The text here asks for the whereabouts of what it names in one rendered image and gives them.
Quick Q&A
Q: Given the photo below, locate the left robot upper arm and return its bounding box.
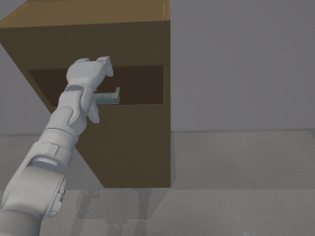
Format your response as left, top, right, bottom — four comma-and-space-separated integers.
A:
0, 165, 68, 236

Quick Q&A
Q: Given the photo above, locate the left robot hand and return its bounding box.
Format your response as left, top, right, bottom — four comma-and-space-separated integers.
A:
66, 56, 113, 124

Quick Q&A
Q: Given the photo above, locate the robot left forearm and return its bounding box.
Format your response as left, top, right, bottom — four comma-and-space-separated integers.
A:
2, 82, 95, 208

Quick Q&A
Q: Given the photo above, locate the handle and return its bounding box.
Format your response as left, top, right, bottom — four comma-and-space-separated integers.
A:
94, 87, 120, 105

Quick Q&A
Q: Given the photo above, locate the cabinet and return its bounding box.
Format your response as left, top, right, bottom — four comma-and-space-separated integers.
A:
0, 0, 171, 188

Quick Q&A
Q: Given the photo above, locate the drawer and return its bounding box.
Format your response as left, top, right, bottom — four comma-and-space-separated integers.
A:
29, 64, 163, 107

